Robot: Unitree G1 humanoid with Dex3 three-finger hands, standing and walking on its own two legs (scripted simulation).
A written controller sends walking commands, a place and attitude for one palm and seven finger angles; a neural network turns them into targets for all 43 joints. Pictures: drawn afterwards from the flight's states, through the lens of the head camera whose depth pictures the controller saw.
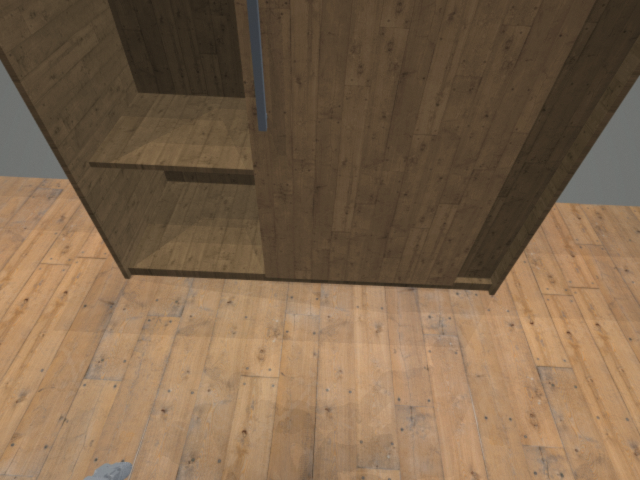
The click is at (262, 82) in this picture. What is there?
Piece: wardrobe's sliding door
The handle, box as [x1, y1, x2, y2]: [247, 0, 266, 130]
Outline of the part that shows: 247,0 258,128 259,130 266,130 266,113 264,101 257,0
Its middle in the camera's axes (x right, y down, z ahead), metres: -0.14 -0.39 +0.83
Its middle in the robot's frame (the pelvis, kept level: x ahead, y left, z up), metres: +0.89 +0.19 +0.12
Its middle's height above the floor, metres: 0.89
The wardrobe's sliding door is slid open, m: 0.53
